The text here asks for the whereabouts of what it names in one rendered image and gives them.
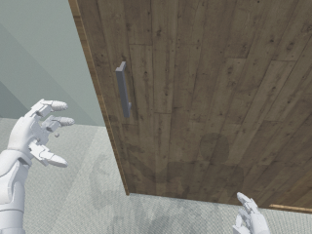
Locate handle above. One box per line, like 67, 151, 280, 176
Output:
115, 61, 132, 118

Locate right robot hand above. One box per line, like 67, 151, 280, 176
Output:
232, 192, 271, 234

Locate left robot hand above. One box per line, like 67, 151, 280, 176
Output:
7, 98, 75, 168

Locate wardrobe door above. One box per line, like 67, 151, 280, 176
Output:
271, 169, 312, 209
77, 0, 312, 209

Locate left robot forearm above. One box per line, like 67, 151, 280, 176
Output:
0, 149, 32, 234

